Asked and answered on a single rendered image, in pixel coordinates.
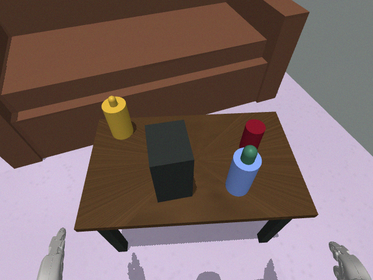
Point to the left robot hand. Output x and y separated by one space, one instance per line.
52 265

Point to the coffee table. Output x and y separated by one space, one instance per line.
119 193

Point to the sofa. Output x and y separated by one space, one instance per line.
61 59

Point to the right robot hand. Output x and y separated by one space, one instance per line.
350 267

